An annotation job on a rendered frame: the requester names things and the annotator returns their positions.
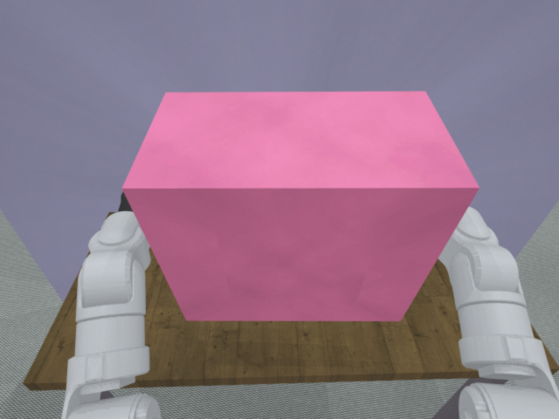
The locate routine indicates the robot left hand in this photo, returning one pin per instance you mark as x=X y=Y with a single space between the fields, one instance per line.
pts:
x=124 y=204

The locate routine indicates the table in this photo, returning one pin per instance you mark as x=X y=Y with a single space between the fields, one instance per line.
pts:
x=424 y=345

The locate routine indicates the carton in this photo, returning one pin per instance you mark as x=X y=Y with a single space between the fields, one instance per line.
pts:
x=298 y=206

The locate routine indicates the right robot upper arm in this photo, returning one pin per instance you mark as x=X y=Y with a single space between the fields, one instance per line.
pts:
x=498 y=401

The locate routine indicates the robot left forearm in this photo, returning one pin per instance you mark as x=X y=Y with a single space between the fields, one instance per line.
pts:
x=110 y=346

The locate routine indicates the left robot upper arm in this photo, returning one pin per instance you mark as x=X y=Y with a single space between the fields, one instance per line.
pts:
x=136 y=406

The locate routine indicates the robot right forearm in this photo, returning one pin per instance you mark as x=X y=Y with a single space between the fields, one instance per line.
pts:
x=497 y=338

